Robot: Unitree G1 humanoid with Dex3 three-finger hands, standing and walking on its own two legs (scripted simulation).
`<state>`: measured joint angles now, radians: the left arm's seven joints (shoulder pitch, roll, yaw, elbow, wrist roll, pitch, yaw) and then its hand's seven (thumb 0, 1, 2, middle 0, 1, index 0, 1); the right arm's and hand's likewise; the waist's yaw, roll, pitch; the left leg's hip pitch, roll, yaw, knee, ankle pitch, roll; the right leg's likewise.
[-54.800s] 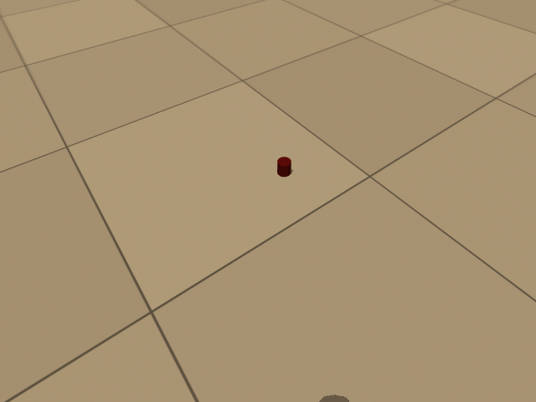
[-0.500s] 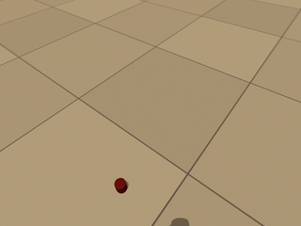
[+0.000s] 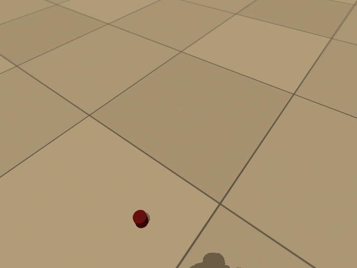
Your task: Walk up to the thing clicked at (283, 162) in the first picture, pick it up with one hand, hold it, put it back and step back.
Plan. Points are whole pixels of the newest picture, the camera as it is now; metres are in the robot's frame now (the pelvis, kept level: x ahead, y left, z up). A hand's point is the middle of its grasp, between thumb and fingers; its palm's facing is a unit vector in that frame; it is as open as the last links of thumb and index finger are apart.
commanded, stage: stand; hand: left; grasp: from above
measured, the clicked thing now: (140, 219) +0.47 +0.25 -0.74
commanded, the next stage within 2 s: step back in 1.20 s
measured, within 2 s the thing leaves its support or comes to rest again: neither
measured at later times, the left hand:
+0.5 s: hand out of the picture +0.08 +0.25 -0.16, palm faces +0.02 -0.94 -0.34, open 7.4 cm
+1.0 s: hand out of the picture +0.08 +0.25 -0.16, palm faces +0.01 -0.94 -0.34, open 7.4 cm
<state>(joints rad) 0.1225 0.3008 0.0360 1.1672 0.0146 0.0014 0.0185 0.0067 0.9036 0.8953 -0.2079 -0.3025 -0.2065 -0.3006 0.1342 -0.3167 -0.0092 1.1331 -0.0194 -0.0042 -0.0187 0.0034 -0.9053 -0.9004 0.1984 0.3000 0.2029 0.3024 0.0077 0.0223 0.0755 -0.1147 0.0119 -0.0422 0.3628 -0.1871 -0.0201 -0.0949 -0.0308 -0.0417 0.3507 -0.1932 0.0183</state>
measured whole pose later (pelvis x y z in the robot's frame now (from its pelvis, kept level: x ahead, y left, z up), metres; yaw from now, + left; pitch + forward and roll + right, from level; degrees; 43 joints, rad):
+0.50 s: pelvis +0.01 +0.00 +0.00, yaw +0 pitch -3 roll +0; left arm 0.09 0.32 0.04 1.16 0.01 0.00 0.01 0.01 0.90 0.90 -0.21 -0.30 -0.21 -0.30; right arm 0.12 -0.33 0.00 1.14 -0.02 -0.01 -0.02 0.00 -0.90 -0.90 0.20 0.30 0.20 0.30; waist 0.00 0.02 0.07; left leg -0.10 0.01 -0.04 0.34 -0.19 -0.02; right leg -0.09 -0.03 -0.04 0.33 -0.19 0.02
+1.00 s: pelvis +0.01 +0.00 +0.00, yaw +0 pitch -3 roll +0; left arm 0.10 0.33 0.03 1.15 0.01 0.00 0.00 0.01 0.90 0.90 -0.21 -0.30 -0.21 -0.30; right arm 0.11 -0.34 0.00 1.14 -0.01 -0.01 -0.01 0.00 -0.90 -0.90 0.20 0.30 0.20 0.30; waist 0.00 0.01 0.06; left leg -0.10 0.01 -0.04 0.33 -0.18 -0.02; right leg -0.09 -0.03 -0.04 0.32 -0.19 0.02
